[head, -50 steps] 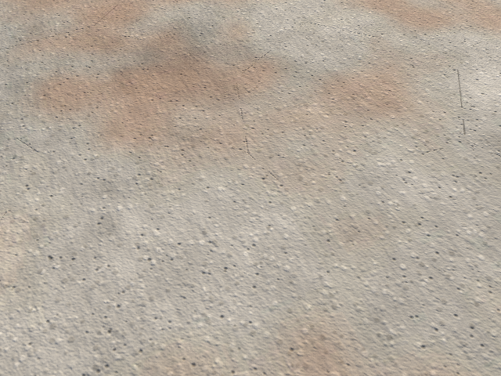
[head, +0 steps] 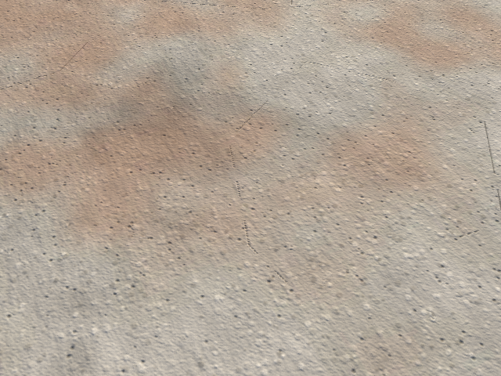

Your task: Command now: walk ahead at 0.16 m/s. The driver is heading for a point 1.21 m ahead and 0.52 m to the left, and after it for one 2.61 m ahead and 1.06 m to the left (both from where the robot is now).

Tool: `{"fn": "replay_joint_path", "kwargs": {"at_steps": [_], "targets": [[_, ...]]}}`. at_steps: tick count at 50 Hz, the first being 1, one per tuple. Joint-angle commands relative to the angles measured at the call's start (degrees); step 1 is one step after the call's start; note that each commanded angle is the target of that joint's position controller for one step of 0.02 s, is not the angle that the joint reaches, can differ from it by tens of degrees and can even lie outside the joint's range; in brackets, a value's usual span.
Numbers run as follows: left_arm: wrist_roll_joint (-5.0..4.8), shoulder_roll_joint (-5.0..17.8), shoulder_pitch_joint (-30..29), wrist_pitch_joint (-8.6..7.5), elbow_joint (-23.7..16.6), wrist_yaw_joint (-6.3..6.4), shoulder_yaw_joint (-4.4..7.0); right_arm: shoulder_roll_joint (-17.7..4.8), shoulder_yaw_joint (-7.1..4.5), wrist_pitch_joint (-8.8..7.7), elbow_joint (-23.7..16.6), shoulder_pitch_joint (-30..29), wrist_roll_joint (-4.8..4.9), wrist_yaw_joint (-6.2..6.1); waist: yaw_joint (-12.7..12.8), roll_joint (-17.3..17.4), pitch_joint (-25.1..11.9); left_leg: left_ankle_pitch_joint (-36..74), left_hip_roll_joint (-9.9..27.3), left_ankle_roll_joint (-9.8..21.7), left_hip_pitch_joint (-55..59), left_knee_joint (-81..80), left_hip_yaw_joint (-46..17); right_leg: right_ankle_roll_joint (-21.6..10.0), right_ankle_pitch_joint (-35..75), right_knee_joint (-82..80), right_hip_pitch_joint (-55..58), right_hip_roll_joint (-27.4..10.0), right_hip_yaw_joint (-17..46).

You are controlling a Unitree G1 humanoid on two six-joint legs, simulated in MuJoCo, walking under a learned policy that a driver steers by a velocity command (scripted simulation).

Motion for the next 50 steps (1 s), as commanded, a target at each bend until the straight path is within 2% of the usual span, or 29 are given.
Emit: {"fn": "replay_joint_path", "kwargs": {"at_steps": [1, 3, 5, 6, 7, 8, 9, 10, 11, 12, 13, 14, 16, 17, 19, 21, 24, 26, 27, 28, 29, 30, 31, 32, 34, 36, 40, 45, 50], "targets": [[0.05, 2.2, 6.9, 1.09, 0.4, -0.26, 0.41, -8.3, -1.37, 0.02, -3.4, -4.5, 0.54, -0.92, 3.7, 6.3, -7.2, 24.3, 15.2, 9.9, -5.3, -4.7, -5.6, 0.5, 7.0, -7.5, 16.6, 0.3, -0.3], [0.21, 3.5, 4.6, 1.32, -0.2, -0.31, 0.89, -8.3, -1.32, 0.87, -2.5, -4.1, 0.92, -1.04, 3.2, 6.5, -5.9, 15.2, 16.0, 9.1, -4.4, -3.3, -7.4, -0.2, 5.3, -12.2, 17.6, 0.8, -0.4], [0.83, 4.2, 5.3, 1.14, 0.6, -0.23, 1.53, -6.7, -0.79, 1.54, -1.9, -4.3, 1.94, -1.31, 4.0, 5.5, -5.3, 5.3, 13.4, 6.4, -4.4, 1.1, -7.8, -1.8, 7.1, -20.4, 22.0, 2.2, -1.8], [1.22, 5.9, 5.9, 1.03, 0.6, -0.01, 2.05, -4.8, -0.18, 1.63, -1.1, -1.7, 1.82, -1.45, 3.4, 3.0, -5.2, -0.8, 10.6, 3.4, -5.0, 4.3, -7.3, -3.0, 16.4, -24.3, 25.2, -0.4, 0.7], [1.22, 9.0, 5.6, 1.22, 0.3, 0.36, 2.61, -3.7, 0.06, 1.55, -0.4, 3.2, 0.64, -1.53, -0.3, -2.9, -5.8, -10.0, 5.6, 0.6, -7.0, 9.3, -4.7, -5.1, 25.0, -24.3, 28.0, -5.1, 5.6], [1.11, 8.1, 4.1, 1.56, 0.7, 0.60, 2.35, -1.0, 0.62, 1.89, 0.7, 8.0, 0.78, -1.79, -2.8, -10.0, -7.0, -16.7, 3.4, -1.2, -8.4, 10.8, -3.0, -9.3, 17.6, -26.0, 27.9, -8.5, 8.1], [0.61, 6.7, 3.2, 1.54, 0.2, 0.48, 2.54, -3.2, 0.28, 2.80, -0.9, 3.0, 1.33, -2.48, -0.2, -9.6, -5.1, -15.8, 3.1, -1.8, -9.1, 13.3, -2.5, -9.9, 5.4, -28.5, 24.8, -8.2, 9.8], [0.30, 7.7, 3.1, 1.53, -0.1, 0.77, 3.13, -6.0, -0.54, 3.65, -3.1, -2.0, 1.90, -2.88, 1.4, -8.7, -4.0, -14.9, 2.6, -1.7, -12.5, 16.8, -2.4, -9.9, 0.8, -29.6, 25.2, -8.7, 11.0], [0.37, 9.4, 4.1, 1.62, -0.2, 1.29, 3.74, -7.0, -1.13, 4.47, -4.5, -4.4, 2.21, -3.15, 2.6, -8.9, -4.7, -16.2, 2.4, -1.7, -15.3, 21.7, -2.5, -11.1, 2.7, -30.3, 26.9, -11.1, 13.1], [0.11, 11.0, 7.4, 1.33, -0.1, 1.88, 4.66, -7.5, -1.60, 4.92, -5.1, -4.4, 2.41, -2.97, 4.7, -10.4, -8.2, -23.0, 2.7, -1.3, -19.2, 31.3, -2.4, -13.9, -7.4, -33.1, 30.3, -15.7, 17.5], [0.00, 10.8, 10.6, 0.50, 0.1, 2.34, 4.85, -7.9, -2.15, 5.16, -6.4, -6.1, 2.87, -2.40, 6.7, -8.9, -8.6, -26.7, 6.1, -1.1, -24.5, 42.1, -6.0, -15.8, -21.8, -36.8, 31.8, -19.9, 22.9], [-0.54, 10.6, 8.5, -0.39, -0.3, 2.62, 4.74, -7.7, -2.80, 5.17, -7.6, -6.4, 3.43, -1.85, 4.9, -7.7, -7.6, -25.0, 8.6, -0.5, -27.7, 46.8, -8.0, -14.6, -30.6, -38.6, 30.6, -20.5, 24.4], [-2.02, 9.2, 3.3, -1.60, -1.4, 2.56, 4.54, -6.5, -3.50, 4.91, -8.1, -6.2, 3.22, -1.25, 2.8, -6.4, -5.6, -20.2, 10.4, -0.6, -28.7, 45.3, -7.0, -10.5, -31.9, -41.4, 28.4, -17.8, 17.7], [-2.03, 9.4, 2.3, -1.87, -1.4, 2.39, 4.77, -5.5, -3.58, 4.83, -8.1, -6.1, 2.79, -1.11, 2.6, -5.9, -5.4, -18.3, 10.3, -1.0, -26.8, 43.5, -5.4, -9.1, -29.0, -42.1, 27.0, -16.2, 13.0], [-0.74, 9.8, 0.4, -1.64, -1.5, 2.25, 5.18, -3.4, -3.56, 5.26, -8.3, -6.5, 2.67, -1.08, 2.3, -4.2, -3.5, -16.2, 9.9, -1.9, -21.2, 37.5, -2.9, -7.8, -16.2, -41.0, 22.7, -13.2, 2.3], [-0.19, 10.7, -0.6, -1.11, -1.5, 1.74, 5.70, -2.2, -3.39, 5.78, -8.7, -6.5, 2.47, -0.73, 2.2, -3.6, -3.5, -14.5, 8.9, -2.4, -14.5, 30.0, -0.4, -7.7, -6.7, -38.1, 19.9, -11.7, -5.6], [-0.90, 12.0, -1.4, 0.26, -1.3, 0.67, 6.13, -4.2, -4.42, 7.02, -10.2, -4.8, 2.69, -0.04, 1.1, -4.6, -5.6, -9.4, 7.3, -2.3, -8.8, 23.1, 2.0, -7.2, -4.5, -32.9, 20.7, -13.9, -8.6], [-1.69, 9.4, -2.7, 1.31, -1.2, 0.24, 5.45, -5.7, -5.73, 7.84, -9.2, 0.1, 2.52, -0.31, -1.1, -2.0, -6.5, -6.7, 3.8, 0.1, -1.8, 17.4, 4.0, -3.6, -8.6, -23.9, 18.4, -12.0, -11.4], [-1.07, 6.5, -2.0, 2.05, -0.9, 0.04, 4.65, -8.5, -7.18, 7.91, -8.1, 4.8, 2.41, -0.83, -2.4, 4.7, -5.5, -5.8, 4.0, 3.0, 3.3, 11.4, -1.1, -0.5, -11.7, -10.4, 13.5, -8.2, -15.2], [1.51, 2.6, -3.2, 2.63, -3.6, 0.06, 3.33, -17.5, -9.06, 7.51, -9.8, 6.9, 2.16, -1.57, -0.8, 23.0, -1.9, 3.8, 17.6, 9.6, 8.2, 4.9, -26.5, 4.7, -28.7, 15.1, -5.1, -0.8, -16.6], [1.25, 3.0, -5.1, 1.54, -6.5, 0.22, 3.30, -20.3, -8.71, 5.31, -12.2, 7.2, 0.62, -0.46, -0.5, 20.8, -6.5, -3.1, 23.9, 18.0, 10.1, -2.6, -46.0, 4.3, -30.6, 24.4, -14.3, 5.0, -3.3], [-0.19, 6.3, -7.5, 0.58, -7.2, 0.62, 3.83, -18.0, -8.29, 3.56, -13.1, 6.0, 0.38, 0.27, -1.3, 13.6, -5.8, -7.7, 23.2, 16.6, 11.0, -3.7, -43.8, 2.2, -25.6, 25.8, -17.2, 3.8, 0.9], [-0.47, 8.0, -7.9, -0.10, -7.1, 1.00, 4.32, -16.3, -7.76, 2.86, -14.2, 2.7, 1.45, 0.05, 0.2, 11.1, -5.0, -6.8, 20.8, 13.5, 10.5, -2.6, -39.4, 0.5, -19.2, 23.5, -17.6, 2.7, 2.4], [0.32, 9.1, -6.8, -0.16, -5.7, 1.69, 4.79, -14.2, -7.11, 3.28, -15.6, -1.3, 2.47, -0.52, 2.0, 7.9, -5.5, -3.3, 18.7, 10.4, 8.9, -0.9, -34.8, 0.2, -14.5, 21.4, -15.2, 1.5, 3.1], [1.22, 9.6, -6.4, -0.05, -5.9, 1.94, 5.16, -12.1, -6.42, 4.38, -17.8, -4.2, 2.57, -2.07, 3.5, 8.4, -7.8, 7.2, 15.8, 8.0, 5.8, 0.5, -29.4, 0.4, -8.7, 16.5, -9.1, 2.0, 3.5], [1.03, 7.2, -6.5, -0.12, -6.4, 1.46, 4.62, -11.7, -6.41, 4.89, -18.3, -1.9, 2.41, -3.28, 3.4, 7.1, -10.1, 18.0, 13.9, 7.4, 7.7, 2.7, -26.9, 1.0, -4.8, 12.9, -7.4, 4.3, 3.4], [0.43, 5.8, -9.7, 0.12, -8.5, 0.80, 3.85, -12.4, -6.93, 6.24, -19.8, 0.7, 3.37, -4.73, 2.5, 7.7, -10.0, 18.8, 12.3, 5.4, 10.5, 4.4, -29.1, 2.3, -1.7, 4.3, -9.1, 7.3, 5.2], [0.09, 6.5, -12.6, 0.02, -10.1, 0.12, 3.83, -13.2, -7.33, 7.55, -22.2, 0.5, 3.17, -5.38, 1.7, 9.8, -7.8, 14.1, 10.1, 3.3, 9.4, 5.6, -34.2, 2.8, 0.1, -3.1, -7.0, 9.4, 7.0], [0.39, 7.3, -13.7, -0.88, -10.8, -1.04, 3.52, -11.7, -6.45, 8.19, -23.9, 0.2, 2.42, -5.43, -0.2, 10.7, -7.8, 23.4, 10.2, 4.5, 11.2, 9.5, -35.0, 2.6, 0.0, -6.7, -3.3, 8.2, 5.9]]}}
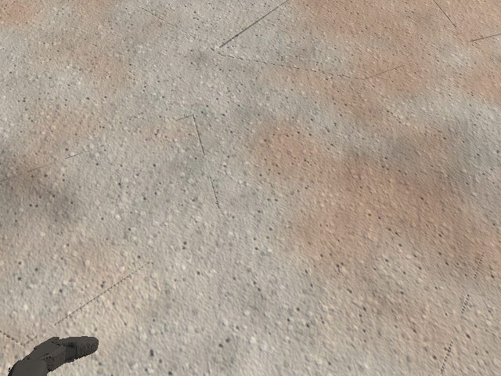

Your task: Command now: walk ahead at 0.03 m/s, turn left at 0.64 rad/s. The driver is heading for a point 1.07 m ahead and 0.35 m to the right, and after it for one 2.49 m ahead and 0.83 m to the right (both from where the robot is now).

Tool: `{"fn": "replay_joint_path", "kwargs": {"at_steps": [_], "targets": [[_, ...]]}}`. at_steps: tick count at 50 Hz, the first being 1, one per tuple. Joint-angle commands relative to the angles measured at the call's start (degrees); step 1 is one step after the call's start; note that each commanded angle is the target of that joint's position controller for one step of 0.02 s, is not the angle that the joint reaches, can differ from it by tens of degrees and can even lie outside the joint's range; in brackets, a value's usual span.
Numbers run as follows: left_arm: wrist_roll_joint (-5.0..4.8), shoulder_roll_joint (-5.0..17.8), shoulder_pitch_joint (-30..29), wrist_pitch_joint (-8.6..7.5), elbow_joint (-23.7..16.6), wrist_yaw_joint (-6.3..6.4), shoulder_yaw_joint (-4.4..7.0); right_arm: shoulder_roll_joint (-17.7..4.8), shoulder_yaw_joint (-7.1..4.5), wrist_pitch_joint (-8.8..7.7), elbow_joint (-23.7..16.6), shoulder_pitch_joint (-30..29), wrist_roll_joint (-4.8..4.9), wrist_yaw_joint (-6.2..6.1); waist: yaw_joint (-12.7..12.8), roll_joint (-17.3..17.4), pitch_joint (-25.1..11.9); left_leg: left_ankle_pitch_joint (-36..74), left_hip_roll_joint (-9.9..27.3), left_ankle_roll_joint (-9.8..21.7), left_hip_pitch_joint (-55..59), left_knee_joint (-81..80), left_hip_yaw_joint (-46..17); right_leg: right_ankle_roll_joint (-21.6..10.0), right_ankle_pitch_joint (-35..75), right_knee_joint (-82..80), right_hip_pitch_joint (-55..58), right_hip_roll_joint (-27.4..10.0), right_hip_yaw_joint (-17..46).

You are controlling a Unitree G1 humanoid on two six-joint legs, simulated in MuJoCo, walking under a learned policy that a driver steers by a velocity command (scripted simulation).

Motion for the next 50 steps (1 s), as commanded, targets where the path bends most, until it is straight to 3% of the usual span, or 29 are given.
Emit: {"fn": "replay_joint_path", "kwargs": {"at_steps": [1, 5, 7, 8, 9, 10, 11, 12, 13, 15, 16, 19, 22, 25, 26, 27, 28, 29, 30, 32, 35, 39, 43, 44, 45, 47, 48, 49, 50], "targets": [[0.09, 4.5, -4.9, -1.49, -5.1, -0.85, 0.61, -7.3, -1.46, -0.19, -4.3, 1.5, -0.54, -0.16, -1.7, 9.1, -6.4, 34.7, 15.9, 3.7, 12.2, -0.3, -13.0, -0.4, -0.9, -1.5, -2.8, -1.2, -0.9], [-0.16, 5.9, -1.9, -2.23, -5.3, -1.76, 0.98, -7.0, -0.38, -0.01, -5.6, -0.9, -0.30, 0.63, -0.8, 9.1, -5.5, 35.2, 14.5, 3.8, 9.8, 1.8, -14.7, -2.6, -2.2, -9.8, 7.6, -1.4, -3.4], [0.51, 6.7, 1.7, -2.66, -5.1, -1.63, 1.48, -6.4, 0.22, -0.63, -6.0, -2.7, -0.31, 1.25, 2.0, 7.2, -5.9, 31.9, 10.7, 1.2, 5.3, 4.6, -12.8, -4.8, 13.8, -20.7, 21.2, -3.2, -3.2], [1.48, 9.5, 4.3, -2.47, -5.9, -1.19, 1.88, -4.1, 0.98, -1.29, -6.5, -0.9, -1.82, 1.68, 1.5, -0.6, -10.7, 17.6, 6.4, -1.6, 0.6, 13.4, -8.3, -8.9, 30.8, -19.8, 32.1, -12.4, 6.0], [2.16, 11.4, 7.1, -1.49, -5.1, -1.06, 2.19, -4.1, 0.86, -1.52, -5.8, 4.0, -1.81, 1.53, -0.1, -14.6, -12.5, -23.1, -2.7, -5.9, -9.5, 27.7, -2.4, -20.5, 53.2, -17.2, 40.2, -23.7, 18.5], [0.09, 7.6, 10.7, -1.12, -3.5, -1.17, 1.26, -7.6, 0.19, -1.68, -5.1, 6.8, -1.56, 1.79, -0.5, -13.2, -15.1, -28.3, 1.5, -8.2, -14.2, 33.3, 0.7, -23.3, 29.4, -20.3, 38.8, -28.1, 27.0], [-1.20, 6.5, 11.8, -0.97, -3.5, -1.36, 1.07, -8.6, -0.10, -1.56, -4.3, 3.0, -0.78, 1.96, 1.7, -8.3, -10.8, -22.3, 4.3, -9.0, -18.2, 36.1, 3.4, -20.1, 0.5, -23.5, 36.8, -23.1, 24.6], [-1.63, 6.8, 13.6, -0.46, -2.4, -1.41, 1.04, -7.4, 0.28, -1.38, -4.0, 1.0, -0.73, 2.31, 2.6, -6.7, -8.3, -17.3, 5.7, -9.2, -21.7, 37.1, 7.3, -16.6, -22.8, -26.7, 35.5, -19.4, 22.1], [-1.75, 7.8, 13.0, -0.13, -2.6, -1.16, 0.98, -7.0, 0.49, -1.51, -4.5, -0.6, -1.08, 2.87, 2.6, -7.7, -4.9, -14.6, 7.1, -9.1, -23.6, 37.1, 10.1, -15.1, -29.3, -29.4, 32.0, -18.6, 21.5], [-0.61, 9.0, 12.7, -0.11, -3.4, -0.19, 1.04, -5.0, 1.16, -3.34, -4.8, -2.5, -0.91, 4.00, 2.7, -7.3, -1.4, -9.3, 9.2, -7.4, -20.3, 32.9, 13.7, -14.0, -27.8, -33.1, 24.6, -16.0, 17.2], [-0.55, 8.9, 13.5, -0.52, -3.5, -0.10, 1.05, -3.7, 1.55, -4.41, -4.7, -3.1, -1.07, 4.14, 3.1, -6.9, -1.7, -7.7, 9.6, -6.6, -18.6, 29.6, 15.1, -14.0, -25.3, -33.8, 23.7, -15.1, 14.9], [-1.41, 9.0, 14.3, -1.47, -4.0, -0.44, 0.95, -1.6, 2.33, -6.60, -4.4, -4.2, -0.96, 3.96, 3.4, -7.6, -2.8, -5.5, 10.4, -5.0, -13.0, 18.8, 16.5, -15.0, -21.3, -34.7, 21.8, -14.5, 11.0], [-2.51, 9.5, 14.8, -1.26, -4.4, -1.30, 0.86, -1.5, 2.31, -8.36, -4.6, -4.8, -0.28, 3.95, 2.2, -8.1, -0.8, -5.4, 8.6, -5.1, -4.9, 6.7, 17.5, -16.1, -18.8, -33.7, 15.9, -13.6, 11.5], [-2.97, 8.5, 14.2, -0.55, -5.7, -1.45, 0.39, -2.1, 1.87, -9.68, -3.3, -1.1, 0.46, 3.91, -1.3, -5.1, -0.8, 5.1, 8.3, -4.6, 7.0, -4.4, 18.6, -14.5, -18.3, -28.3, 9.2, -11.6, 11.7], [-2.85, 6.4, 12.8, -0.77, -6.8, -1.59, -0.27, -3.2, 1.31, -9.79, -2.2, 3.2, 0.60, 3.53, -3.7, -4.2, -2.4, 5.3, 10.4, -4.3, 15.2, -4.2, 17.7, -12.4, -18.8, -24.4, 3.5, -9.8, 10.9], [-2.64, 2.3, 9.2, -1.38, -8.8, -1.85, -1.50, -5.4, 0.42, -9.73, -0.5, 12.3, 0.53, 2.84, -8.4, -1.2, -5.2, 0.1, 17.5, -2.8, 27.2, -5.4, 10.9, -8.7, -20.1, -13.4, -6.9, -6.3, 7.3], [-2.88, -3.1, 10.4, -2.57, -11.0, -2.23, -3.13, -10.2, -0.55, -9.24, -0.6, 16.2, -0.96, 2.65, -8.3, 11.7, -8.7, -16.0, 30.7, 1.5, 34.1, -11.0, -7.6, -5.9, -18.4, 5.1, -16.3, -1.6, -0.2], [-4.35, 0.1, 10.3, -3.21, -12.7, -2.14, -2.61, -12.2, -1.46, -9.01, 0.2, 14.1, -1.81, 3.18, -6.4, 16.1, -5.3, -29.6, 36.4, 6.6, 29.4, -14.6, -19.1, -5.8, -17.5, 16.9, -25.8, -6.1, -1.4], [-4.34, 3.2, 9.8, -2.84, -12.2, -2.19, -1.86, -8.7, -0.56, -9.45, -0.5, 12.3, -1.42, 3.37, -5.9, 12.2, -1.5, -30.6, 34.5, 6.2, 27.5, -15.0, -16.6, -5.9, -14.0, 23.9, -29.3, -8.1, -1.2], [-2.84, 3.3, 11.7, -1.61, -10.7, -2.60, -1.50, -5.2, 0.75, -9.56, -0.5, 9.4, -1.56, 3.78, -3.5, 8.9, 0.4, -20.8, 30.4, 3.9, 23.5, -15.8, -5.9, -5.5, -7.3, 30.2, -29.2, -9.5, -1.5], [-2.83, 2.8, 11.5, -0.11, -10.2, -3.33, -1.31, -4.4, 1.14, -9.66, 1.1, 7.4, -2.10, 3.74, -1.3, 6.9, 4.3, -7.0, 26.7, 1.8, 15.4, -19.4, 7.5, -4.1, 0.7, 32.9, -25.2, -10.8, -2.0], [-2.57, 2.2, 7.0, 0.86, -11.1, -3.65, -1.47, -2.9, 1.68, -9.77, 4.0, 6.7, -2.95, 3.37, -0.9, 5.8, 8.7, 5.8, 23.1, 0.0, 10.1, -21.5, 22.2, -3.1, 9.4, 26.9, -21.8, -10.2, -5.3], [-2.85, 0.5, -1.2, -0.01, -13.1, -5.92, -2.49, -5.6, 1.19, -9.25, 6.8, 9.4, -2.30, 3.00, -3.2, 3.0, 11.6, 14.3, 23.1, -1.8, 13.2, -23.2, 29.8, -7.1, 13.6, 10.0, -14.9, -9.9, -12.8], [-3.08, 0.4, -2.1, -0.31, -13.5, -6.48, -2.57, -7.1, 0.96, -8.86, 7.1, 8.9, -2.24, 2.95, -2.5, 3.3, 11.6, 24.9, 23.3, -2.3, 14.5, -22.0, 31.7, -8.7, 12.3, 5.8, -11.3, -8.5, -15.2], [-3.31, 1.3, -2.5, -0.48, -13.9, -6.70, -2.23, -9.3, 0.56, -8.44, 7.3, 9.0, -2.30, 2.84, -1.6, 5.0, 10.0, 42.2, 23.9, -2.4, 16.5, -19.2, 32.6, -10.1, 10.2, 4.0, -6.7, -6.1, -18.1], [-4.01, 4.9, 3.2, -0.07, -13.7, -6.37, -0.60, -13.1, -0.28, -6.92, 7.3, 8.4, -2.33, 2.38, 4.0, 11.0, 3.8, 75.4, 25.8, -2.2, 22.7, -7.4, 33.0, -12.5, 2.7, 4.4, 1.4, -1.2, -21.4], [-4.30, 8.5, 12.9, 0.45, -11.8, -6.13, 1.12, -14.4, -0.69, -6.28, 6.6, 6.6, -2.28, 2.34, 9.4, 13.2, -1.6, 83.7, 26.5, -1.6, 21.1, 4.7, 32.8, -14.1, -1.0, 4.8, 12.7, 0.8, -21.5], [-4.04, 13.8, 27.5, 1.15, -7.8, -5.49, 3.85, -14.8, -0.89, -6.43, 5.1, 4.2, -1.65, 2.40, 16.2, 11.8, -8.8, 79.9, 25.1, -1.8, 12.3, 20.9, 31.5, -16.8, 1.3, -0.7, 33.7, 1.9, -18.1], [-4.04, 15.7, 33.0, 2.35, -4.7, -4.05, 4.73, -9.2, 0.54, -7.80, 4.5, 5.4, -1.87, 2.45, 15.4, 2.4, -9.2, 28.0, 18.2, -4.4, -6.9, 42.5, 29.1, -18.0, -0.6, -2.1, 51.4, -2.3, -6.9]]}}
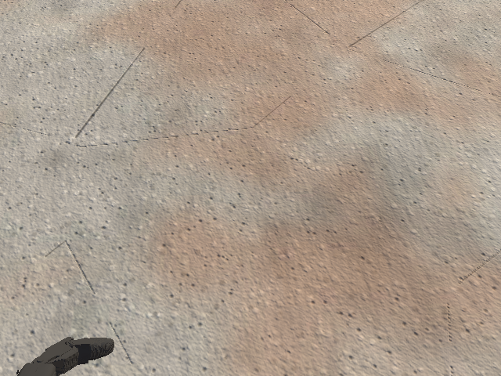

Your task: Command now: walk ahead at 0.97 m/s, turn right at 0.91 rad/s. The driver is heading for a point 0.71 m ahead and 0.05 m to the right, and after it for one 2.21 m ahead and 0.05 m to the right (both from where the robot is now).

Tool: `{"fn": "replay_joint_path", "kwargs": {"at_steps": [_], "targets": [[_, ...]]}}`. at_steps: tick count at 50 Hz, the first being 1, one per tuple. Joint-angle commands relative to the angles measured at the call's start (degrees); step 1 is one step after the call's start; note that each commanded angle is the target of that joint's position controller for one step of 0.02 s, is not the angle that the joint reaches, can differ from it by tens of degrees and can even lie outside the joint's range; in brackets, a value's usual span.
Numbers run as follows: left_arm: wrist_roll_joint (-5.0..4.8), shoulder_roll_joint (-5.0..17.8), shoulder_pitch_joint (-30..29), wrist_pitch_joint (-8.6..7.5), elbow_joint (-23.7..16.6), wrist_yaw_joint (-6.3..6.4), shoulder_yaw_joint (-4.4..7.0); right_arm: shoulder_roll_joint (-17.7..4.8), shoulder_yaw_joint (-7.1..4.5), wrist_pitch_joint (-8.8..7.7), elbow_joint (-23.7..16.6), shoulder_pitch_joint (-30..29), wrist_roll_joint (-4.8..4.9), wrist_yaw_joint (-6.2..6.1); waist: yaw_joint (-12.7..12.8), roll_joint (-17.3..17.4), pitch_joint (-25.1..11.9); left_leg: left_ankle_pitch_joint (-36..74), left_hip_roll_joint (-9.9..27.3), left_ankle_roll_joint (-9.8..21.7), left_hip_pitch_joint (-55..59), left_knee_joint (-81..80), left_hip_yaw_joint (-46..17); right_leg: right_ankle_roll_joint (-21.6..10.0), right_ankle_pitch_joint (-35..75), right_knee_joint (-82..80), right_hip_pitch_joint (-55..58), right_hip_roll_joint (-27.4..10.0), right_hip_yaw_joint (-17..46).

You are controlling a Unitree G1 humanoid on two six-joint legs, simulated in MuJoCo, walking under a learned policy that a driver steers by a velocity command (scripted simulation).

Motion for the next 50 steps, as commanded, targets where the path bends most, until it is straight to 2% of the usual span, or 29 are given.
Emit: {"fn": "replay_joint_path", "kwargs": {"at_steps": [1, 2, 3, 4, 5, 6, 8, 12, 14, 18, 20, 21, 22, 23, 24, 25, 26, 27, 30, 33, 36, 41, 43, 44, 45, 46, 47, 49, 50], "targets": [[1.34, 19.2, 21.7, 0.52, 2.0, 1.96, 6.57, -1.7, 0.55, -4.80, -13.0, -1.7, 0.86, 0.48, 5.0, -17.2, -18.7, -6.5, -9.5, 2.7, -58.7, 59.7, -15.0, -17.7, -18.5, -14.6, 66.4, -13.6, 46.4], [1.96, 13.5, 23.9, -0.57, 0.9, 1.98, 5.43, -7.5, 0.21, -7.57, -15.3, -10.1, 2.16, 0.77, 10.9, -7.2, -25.6, -0.1, -7.3, 5.6, -62.0, 58.5, -26.9, -16.0, -33.2, -26.8, 65.7, -16.2, 59.2], [2.85, 11.7, 24.2, -1.79, 1.9, 2.03, 4.93, -8.5, -0.16, -8.30, -17.6, -16.9, 4.17, 0.58, 10.0, -2.6, -15.0, 3.4, -6.0, 6.8, -64.1, 54.9, -26.1, -12.6, -30.9, -31.0, 56.6, -15.9, 57.5], [2.89, 10.6, 20.9, -2.75, 2.0, 1.70, 4.44, -7.4, 0.19, -8.29, -17.3, -17.3, 3.48, 0.11, 5.8, 6.2, -8.0, 6.1, -3.7, 7.0, -61.3, 49.6, -25.8, -11.0, -24.4, -31.1, 45.0, -14.5, 52.6], [3.16, 8.7, 16.3, -3.19, 1.3, 1.71, 3.82, -6.7, 0.12, -7.65, -16.0, -15.7, 1.98, -0.10, 2.2, 7.7, -4.8, 7.6, -1.8, 6.5, -56.7, 45.7, -26.1, -10.4, -17.4, -30.0, 35.4, -11.8, 46.1], [3.77, 7.8, 13.1, -3.30, 0.3, 2.11, 3.46, -6.7, -0.13, -6.53, -15.1, -12.8, 1.56, 0.27, -0.7, 4.9, -3.1, 8.5, -0.7, 5.6, -52.9, 43.4, -26.6, -10.6, -13.7, -30.5, 28.3, -8.9, 41.5], [2.46, 5.9, 11.4, -3.06, 0.8, 2.90, 2.83, -7.3, -0.58, -4.71, -14.7, -12.7, 0.61, 0.48, -2.1, 2.5, 0.4, 8.7, 0.5, 3.3, -51.0, 36.7, -24.9, -10.2, -9.2, -32.3, 20.5, -5.7, 34.8], [1.53, 5.7, 13.6, -2.76, 3.0, 5.00, 2.41, -3.6, 0.63, -4.81, -19.5, -26.3, -1.49, 0.58, 2.4, 0.1, 4.8, 25.9, -3.1, 0.1, -43.9, 14.8, -19.0, -7.0, 4.4, -31.2, 8.5, 0.9, 24.7], [1.08, 7.0, 16.1, -2.29, 4.3, 5.17, 2.97, -2.2, 0.85, -5.22, -21.3, -31.4, -0.29, 1.00, 5.7, -1.4, 3.0, 33.1, -6.5, -0.2, -36.9, 3.7, -17.3, -4.6, 2.0, -30.9, 7.5, 1.4, 25.1], [0.49, 6.0, 18.8, -2.22, 7.1, 5.93, 3.07, -6.4, -1.09, -5.90, -22.3, -33.6, 2.40, 1.54, 7.0, -5.4, 1.4, 35.3, -5.7, 0.5, -37.8, -6.3, -21.3, -2.8, 2.0, -25.7, 23.7, -3.8, 30.8], [1.79, 6.4, 19.0, -1.47, 8.2, 5.98, 3.36, -9.2, -2.83, -6.30, -20.7, -26.6, 2.51, 1.62, 3.0, -6.8, -2.7, 28.8, -6.5, 3.2, -33.4, -5.8, -19.7, -1.7, 23.1, -17.4, 32.7, -6.0, 30.8], [3.44, 7.4, 16.9, -1.12, 7.8, 5.22, 3.28, -11.0, -4.05, -5.97, -19.1, -17.1, 2.96, 1.19, -3.0, -7.5, -8.9, 25.8, -6.7, 5.4, -23.9, -4.6, -17.7, 0.0, 35.3, -7.1, 33.4, -5.1, 28.5], [5.07, 4.7, 13.2, -1.21, 5.8, 4.56, 1.98, -12.0, -4.10, -5.22, -16.9, -2.6, 2.63, 0.51, -9.9, -6.7, -18.5, 18.1, -0.7, 8.0, -3.9, 2.5, -23.0, 1.3, 31.8, 10.7, 22.5, -4.2, 27.0], [1.88, -3.9, 27.6, -2.05, 5.9, 3.98, -0.23, -17.0, -5.03, -5.05, -13.3, 2.4, 0.71, 1.50, -2.2, 23.9, -29.2, -6.4, 14.2, 19.9, 17.2, -7.3, -57.3, 5.4, -9.6, 35.3, 1.2, 6.1, 21.5], [-0.79, -0.3, 25.8, -2.19, 6.8, 4.43, -1.00, -11.7, -4.19, -5.29, -12.9, 3.1, 0.78, 2.46, -4.5, 26.5, -26.5, -24.9, 16.4, 18.9, 16.1, -17.5, -72.3, 5.2, -16.0, 40.9, -7.8, 2.7, 19.8], [-0.42, 4.6, 15.8, -2.25, 5.2, 4.49, -0.02, -7.3, -3.34, -4.71, -13.0, -0.7, 1.21, 1.94, -6.3, 16.8, -15.1, -20.8, 13.7, 16.3, 7.8, -18.7, -63.7, 4.4, -12.6, 40.6, -11.1, -0.2, 17.7], [1.09, 4.9, 8.0, -2.68, 3.4, 4.43, -0.20, -7.1, -3.07, -3.96, -12.2, -2.4, 0.52, 1.93, -6.4, 4.6, -8.6, -9.5, 10.6, 14.8, -1.5, -18.7, -54.6, 4.0, -10.5, 37.9, -9.4, -1.8, 15.8], [1.97, 3.6, 4.0, -3.35, 1.7, 4.18, -0.38, -7.2, -2.93, -3.89, -11.4, -3.7, -0.05, 2.27, -4.8, 1.7, -3.9, -2.5, 8.7, 15.3, -8.3, -19.1, -49.4, 3.8, -10.0, 34.7, -9.1, -2.8, 15.5], [2.06, 0.5, 4.5, -3.61, 1.2, 3.54, -0.93, -2.3, -0.76, -4.01, -9.5, -5.4, 0.94, 3.26, 1.1, 6.0, -0.4, 5.4, 3.7, 16.7, -18.8, -22.6, -43.0, 3.6, -9.1, 25.2, -4.2, -6.0, 14.5], [3.49, -0.2, 1.1, -4.66, -0.7, 2.98, -1.79, -5.6, -1.53, -4.08, -9.2, -5.3, 2.13, 2.29, 2.4, 4.1, 3.5, 8.7, 4.8, 19.2, -24.4, -25.6, -42.0, 6.5, -3.8, 13.4, -6.3, -7.7, 13.7], [3.98, -0.1, -6.8, -5.95, -2.5, 1.96, -2.30, -8.4, -2.45, -3.91, -9.2, -5.2, 2.92, 1.06, 0.4, 3.7, 4.5, 13.2, 1.9, 16.8, -34.3, -27.5, -34.4, 9.2, 11.4, -2.5, 6.8, -4.8, 11.2], [2.12, 4.0, -9.7, -6.55, -3.0, 2.40, 0.14, -7.4, -2.03, -2.09, -6.2, 1.4, 3.57, 0.73, -0.2, 6.2, 3.1, 19.0, 3.7, 13.7, -26.7, -22.3, -34.6, 9.7, 11.8, -13.4, 17.9, -2.0, 11.0], [1.90, 7.7, 0.9, -6.61, -1.7, 3.37, 2.59, -8.9, -2.12, -1.17, -5.9, 1.2, 2.40, 0.89, 6.9, 7.9, -4.9, 37.9, 0.3, 10.7, -27.3, -4.3, -31.5, 7.3, 4.8, -12.9, 32.1, -1.2, 9.1], [2.28, 10.1, 15.1, -6.12, 0.7, 4.31, 3.71, -7.3, -1.35, -1.13, -8.2, -1.8, 1.03, 0.91, 13.9, 6.0, -14.7, 32.4, -2.0, 8.6, -38.4, 14.6, -29.9, 5.0, -2.1, -9.6, 50.6, -9.1, 16.2], [3.47, 16.0, 22.3, -5.10, 2.8, 3.96, 4.82, 2.6, 1.37, -2.18, -10.0, 7.0, 2.79, 0.83, 9.4, -15.3, -28.7, -0.4, -7.9, 6.0, -55.5, 37.0, -25.4, -3.7, -25.7, -17.2, 69.6, -25.4, 46.9], [3.07, 12.3, 22.2, -4.86, 3.3, 3.49, 4.11, -0.4, 1.21, -2.36, -10.3, 5.3, 5.67, 0.19, 10.0, -19.1, -26.8, -1.1, -5.4, 6.5, -63.2, 47.3, -26.5, -4.0, -40.2, -27.5, 66.0, -26.7, 60.8], [2.63, 8.4, 19.0, -4.65, 3.9, 3.86, 3.26, -3.5, 0.24, -2.14, -11.1, -2.1, 5.99, -0.24, 10.6, -13.9, -15.0, 2.9, -3.3, 6.4, -68.4, 50.7, -24.1, -2.0, -34.3, -28.7, 58.4, -25.0, 51.7], [4.15, 4.1, 14.3, -4.14, 5.6, 4.03, 2.20, -3.6, -0.14, -1.47, -12.4, -9.8, 3.22, 0.12, 7.8, -3.0, -5.0, 8.1, 1.0, 6.7, -64.9, 47.1, -22.3, -0.6, -14.3, -28.4, 42.6, -21.1, 34.5], [5.05, 2.2, 11.7, -4.28, 6.4, 4.12, 1.84, -2.5, -0.36, -0.58, -13.0, -9.8, 3.16, 0.80, 5.0, -4.9, -2.9, 9.1, 2.8, 6.7, -61.6, 44.9, -23.2, -0.3, -9.1, -29.4, 36.6, -19.5, 28.7]]}}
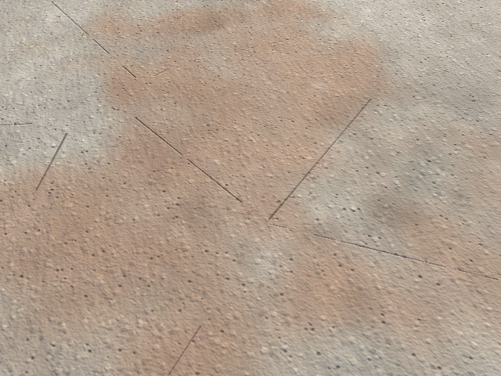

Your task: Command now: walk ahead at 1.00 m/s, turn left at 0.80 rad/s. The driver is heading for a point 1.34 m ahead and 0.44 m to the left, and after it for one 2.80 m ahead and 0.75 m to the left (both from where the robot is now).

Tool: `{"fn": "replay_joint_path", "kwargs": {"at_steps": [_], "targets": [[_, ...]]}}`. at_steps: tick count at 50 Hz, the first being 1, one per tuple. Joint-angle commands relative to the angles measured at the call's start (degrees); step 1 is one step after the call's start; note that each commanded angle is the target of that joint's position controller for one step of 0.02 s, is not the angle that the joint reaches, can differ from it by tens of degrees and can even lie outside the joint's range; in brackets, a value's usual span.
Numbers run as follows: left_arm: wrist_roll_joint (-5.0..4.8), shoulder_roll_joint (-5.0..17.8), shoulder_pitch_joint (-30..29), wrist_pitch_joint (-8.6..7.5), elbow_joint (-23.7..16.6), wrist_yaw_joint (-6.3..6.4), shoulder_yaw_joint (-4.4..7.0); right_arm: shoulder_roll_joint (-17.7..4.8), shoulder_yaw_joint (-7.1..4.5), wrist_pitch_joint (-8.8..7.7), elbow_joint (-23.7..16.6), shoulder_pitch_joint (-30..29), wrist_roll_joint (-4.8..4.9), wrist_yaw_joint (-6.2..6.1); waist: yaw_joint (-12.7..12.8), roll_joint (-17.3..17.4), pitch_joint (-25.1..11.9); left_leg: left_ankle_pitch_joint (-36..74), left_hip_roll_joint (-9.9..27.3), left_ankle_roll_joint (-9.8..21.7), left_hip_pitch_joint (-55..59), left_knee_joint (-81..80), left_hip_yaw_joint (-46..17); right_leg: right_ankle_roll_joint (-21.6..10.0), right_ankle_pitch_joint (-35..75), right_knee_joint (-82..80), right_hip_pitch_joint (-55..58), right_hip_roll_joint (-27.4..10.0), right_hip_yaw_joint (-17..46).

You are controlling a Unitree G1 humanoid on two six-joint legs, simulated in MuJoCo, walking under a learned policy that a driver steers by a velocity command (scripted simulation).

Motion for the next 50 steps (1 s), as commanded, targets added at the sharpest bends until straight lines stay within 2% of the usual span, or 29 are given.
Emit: {"fn": "replay_joint_path", "kwargs": {"at_steps": [1, 3, 6, 10, 12, 14, 15, 16, 17, 18, 19, 20, 21, 23, 24, 28, 30, 32, 35, 36, 38, 39, 40, 41, 42, 43, 44, 47, 50], "targets": [[1.03, 3.2, 6.2, -0.03, 1.5, 0.39, 1.92, -0.6, -0.54, 0.63, -7.8, -5.2, -0.16, 1.06, 3.0, -9.9, 0.9, 2.8, 7.9, 0.6, -22.2, 1.7, -3.1, -10.6, -1.7, -19.1, 16.5, -15.7, 18.0], [-0.16, 3.3, 3.9, -0.38, 2.5, 0.37, 2.17, 1.0, -0.21, 2.30, -9.2, -6.7, -0.13, 1.64, 1.0, -8.7, 3.7, 3.1, 9.2, 0.3, -23.1, -0.4, -2.6, -10.0, 4.4, -21.7, 12.6, -16.1, 10.8], [-0.06, 6.7, 1.2, -0.93, 2.8, 1.06, 2.95, -0.1, 0.09, 2.34, -11.0, -9.6, -1.08, 2.59, -0.9, -5.9, 6.1, 13.7, 9.5, -0.6, -23.0, -8.2, -1.8, -9.3, 10.9, -24.8, 9.7, -14.8, 0.5], [-0.40, 12.0, 4.7, -0.85, 4.0, 1.43, 3.89, -2.1, 0.03, 1.44, -12.7, -18.5, -1.36, 4.65, 2.1, -0.6, 8.6, 26.3, 5.4, 2.1, -15.2, -26.4, 6.7, -6.3, 18.3, -26.8, 12.7, -11.5, -10.1], [-0.38, 15.6, 6.6, -0.08, 4.2, 1.33, 4.52, -4.8, -1.00, 1.24, -13.3, -18.9, -0.96, 5.15, 0.9, -3.4, 6.1, 23.8, 0.3, 4.1, -8.9, -29.9, 12.0, -5.4, 45.9, -21.1, 18.8, -11.9, -12.2], [-0.85, 19.1, 6.7, 1.54, 3.6, 1.47, 5.33, -9.1, -3.08, 1.86, -12.1, -10.2, 0.05, 5.01, -5.5, -8.7, -0.2, 15.0, -4.7, 6.4, 1.9, -28.8, 15.1, -5.4, 73.1, -4.4, 22.8, -13.5, -12.7], [-1.08, 19.6, 5.3, 1.96, 2.5, 1.52, 5.47, -12.9, -5.13, 2.46, -9.1, 1.6, -0.08, 4.63, -11.5, -9.3, -6.1, 12.3, -6.6, 8.5, 17.6, -29.4, 14.4, -5.6, 76.3, 10.5, 17.0, -13.6, -11.6], [-1.08, 16.1, 4.8, 1.33, 2.4, 1.50, 4.41, -16.1, -6.93, 3.31, -5.4, 12.2, 0.26, 3.48, -15.6, -3.5, -8.8, 14.6, -5.3, 11.0, 36.4, -33.4, 7.8, -3.1, 50.2, 32.1, 2.6, -8.9, -10.8], [0.81, 4.3, 9.3, -0.80, 0.1, 0.74, 0.98, -19.7, -6.68, 3.57, -5.7, 8.0, 0.00, 3.04, -6.1, 20.1, -6.7, 17.7, 1.8, 17.5, 44.7, -37.0, -11.7, -0.5, -17.7, 59.8, -17.9, 4.1, -6.6], [-1.36, 6.0, 12.4, -3.53, -4.4, 0.05, -0.16, -17.9, -5.22, 1.57, -10.2, 4.1, -2.02, 3.40, -2.4, 18.8, -22.2, -15.5, 13.1, 26.9, 51.6, -55.0, -45.9, -2.3, -17.9, 64.6, -29.3, 5.3, 8.9], [-2.92, 12.6, 2.2, -4.62, -5.2, 0.10, 1.07, -13.1, -4.80, 0.39, -10.7, 4.3, -2.10, 3.49, -6.4, 5.7, -15.3, -23.5, 12.6, 21.5, 44.3, -62.7, -48.0, -4.6, -10.6, 58.2, -29.8, 1.9, 10.7], [-3.42, 11.4, -1.3, -4.68, -6.7, 0.53, 0.97, -12.7, -4.51, -0.89, -9.8, 2.3, -2.61, 3.72, -3.3, -2.6, -6.1, -20.5, 11.9, 19.5, 33.8, -64.3, -45.7, -4.8, -7.4, 51.9, -29.8, 0.7, 9.8], [-1.67, 9.8, -0.8, -4.08, -5.3, 1.18, 0.53, -11.2, -3.96, -1.81, -9.9, -1.1, -2.68, 3.89, -0.3, -8.8, -3.3, -13.3, 9.9, 17.9, 25.2, -62.9, -40.4, -4.4, -5.4, 46.7, -24.7, -1.9, 10.6], [-0.56, 10.0, 3.3, -2.15, -3.9, 1.01, 1.08, -9.8, -3.38, -2.14, -11.0, -6.6, -3.52, 3.07, 4.2, -5.5, 0.1, -5.9, 4.9, 18.0, 12.3, -62.2, -31.9, -2.2, -3.5, 40.3, -17.6, -3.7, 12.0], [-0.29, 9.8, 3.1, -1.43, -3.9, 1.08, 1.25, -8.6, -2.98, -2.06, -10.5, -7.1, -2.82, 2.65, 4.7, -4.6, 1.8, -3.3, 3.7, 17.7, 9.2, -63.0, -28.2, -1.2, -3.4, 35.9, -16.7, -4.2, 11.4], [1.20, 5.1, -9.7, -1.03, -8.2, 0.87, -0.16, -7.7, -2.73, -1.58, -8.5, -5.2, -1.39, 0.20, 0.4, -3.8, 6.7, 7.5, -2.6, 14.8, -1.8, -63.4, -16.6, 2.5, 13.3, 13.6, -10.9, -1.7, 6.2], [0.51, 3.7, -13.5, -1.33, -9.8, 0.20, -0.34, -9.1, -3.42, -1.00, -7.3, -3.6, -1.04, -0.13, -2.2, -2.0, 5.4, 5.2, -3.6, 11.9, -4.8, -62.9, -15.2, 3.0, 22.0, 4.5, -3.2, 1.1, 4.2], [-0.99, 5.7, -14.0, -1.63, -10.2, -0.19, 0.63, -8.4, -3.43, -1.10, -5.8, -1.5, -0.69, -0.28, -3.5, 0.8, 3.9, 2.0, -1.8, 10.6, -0.6, -61.1, -16.5, 3.1, 26.4, 0.2, -0.7, 0.7, 5.7], [-1.88, 8.0, -13.8, -1.97, -10.1, -0.46, 1.73, -6.5, -3.23, -0.53, -3.3, 1.2, -0.76, -0.69, -3.4, 3.4, 4.4, 8.7, 2.2, 9.6, 13.2, -56.5, -18.7, 1.6, 22.4, -3.5, -4.7, -1.2, 6.6], [-1.98, 9.2, -10.4, -2.09, -9.4, -0.42, 2.58, -7.0, -3.47, -0.04, -3.0, 1.0, -1.31, -0.64, -1.4, 4.5, 2.9, 18.7, 3.4, 9.1, 17.1, -53.1, -18.8, 0.5, 18.1, -3.1, -3.0, -0.7, 5.6], [-2.48, 12.7, 8.7, -1.59, -5.9, 0.49, 4.81, -7.2, -2.85, 0.51, -4.3, -2.7, -3.86, 0.60, 9.8, 5.2, -9.2, 39.1, 1.0, 6.1, 14.6, -31.3, -15.0, -2.9, 9.2, 1.3, 18.0, -0.8, 3.5], [-1.23, 15.6, 19.6, -1.22, -4.2, 0.74, 4.90, -1.0, -1.01, -0.01, -4.8, 1.8, -4.44, 0.92, 10.4, -7.6, -19.1, 20.6, -3.7, 4.1, -0.4, -8.0, -12.2, -7.7, -4.4, 4.8, 38.7, -9.3, 17.9], [-0.17, 17.5, 21.9, -1.24, -0.8, -0.86, 5.17, 2.5, 0.55, -0.97, -4.9, 11.0, 0.65, 1.04, 5.2, -36.2, -24.4, -8.0, -9.1, 1.5, -17.4, 8.3, -8.2, -15.8, -32.3, -15.3, 47.0, -21.3, 55.0], [-0.84, 11.0, 18.1, -0.98, -2.3, -0.99, 3.83, -3.4, 0.11, -0.91, -4.7, 4.3, 1.62, 0.53, 7.6, -23.2, -15.1, -3.8, -4.5, 2.2, -23.0, 10.6, -7.3, -14.0, -40.2, -20.1, 41.0, -20.4, 57.1], [-0.47, 8.5, 15.4, -0.33, -1.9, -0.55, 3.22, -5.8, -0.27, -1.15, -6.4, -5.0, 0.60, 0.74, 8.6, -12.0, -7.1, -1.0, -3.0, 2.5, -23.8, 9.4, -5.0, -12.7, -30.9, -19.0, 33.1, -18.0, 46.6], [0.31, 9.1, 14.6, -0.25, -1.1, -0.62, 3.18, -5.1, -0.02, -1.59, -7.7, -10.9, -0.85, 0.80, 7.9, -2.9, -2.4, 0.2, -1.4, 2.7, -22.0, 6.2, -4.5, -12.4, -20.3, -18.7, 25.1, -15.5, 39.0], [0.61, 8.2, 12.9, -0.58, -0.3, -0.75, 2.87, -4.2, -0.08, -1.87, -8.6, -12.9, -1.93, 0.96, 5.9, -2.5, -0.7, 1.8, 0.5, 3.0, -20.3, 1.1, -5.0, -12.7, -14.0, -18.4, 20.2, -13.4, 33.4], [-0.41, 3.9, 11.6, -0.95, 1.8, -1.23, 1.15, -1.9, 0.25, -1.17, -7.7, -11.0, -1.19, 1.68, 1.7, -7.1, 1.5, 2.6, 3.4, 3.2, -17.1, -6.7, -4.0, -12.7, -7.5, -21.4, 13.9, -10.1, 24.7], [-0.92, 6.9, 13.6, -1.23, 3.4, -0.69, 1.59, -1.0, 1.08, -1.47, -9.3, -15.8, -2.14, 1.97, 1.6, -4.3, 5.8, 10.2, 5.1, 1.6, -24.7, -14.0, -2.7, -14.8, -2.5, -25.0, 13.1, -11.5, 21.7]]}}
Velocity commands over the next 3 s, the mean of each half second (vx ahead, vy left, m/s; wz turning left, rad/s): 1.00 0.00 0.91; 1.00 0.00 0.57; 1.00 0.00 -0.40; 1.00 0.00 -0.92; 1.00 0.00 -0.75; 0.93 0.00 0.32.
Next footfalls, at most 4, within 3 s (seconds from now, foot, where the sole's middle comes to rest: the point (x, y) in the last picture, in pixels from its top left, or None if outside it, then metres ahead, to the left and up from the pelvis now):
0.32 left None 0.46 0.15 -0.76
0.76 right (202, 245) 0.91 0.17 -0.76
1.26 left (53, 214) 1.05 0.68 -0.76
1.72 right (86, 119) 1.53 0.66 -0.76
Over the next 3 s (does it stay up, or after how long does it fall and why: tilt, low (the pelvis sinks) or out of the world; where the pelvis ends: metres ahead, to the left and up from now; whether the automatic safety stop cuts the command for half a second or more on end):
stays up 2.38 0.55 0.00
